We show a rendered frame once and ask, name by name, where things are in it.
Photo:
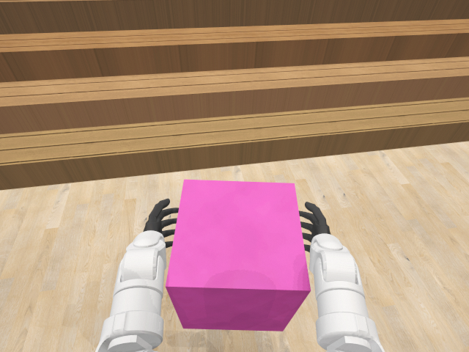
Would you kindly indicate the robot right forearm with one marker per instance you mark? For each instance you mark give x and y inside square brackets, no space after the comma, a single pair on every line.
[343,322]

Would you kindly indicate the robot right hand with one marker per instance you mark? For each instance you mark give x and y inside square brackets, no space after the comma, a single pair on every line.
[318,226]

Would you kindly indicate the robot left forearm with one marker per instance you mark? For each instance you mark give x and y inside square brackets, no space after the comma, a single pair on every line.
[135,323]

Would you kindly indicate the robot left hand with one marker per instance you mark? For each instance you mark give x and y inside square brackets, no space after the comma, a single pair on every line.
[154,222]

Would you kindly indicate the carton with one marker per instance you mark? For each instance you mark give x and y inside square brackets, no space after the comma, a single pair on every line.
[238,260]

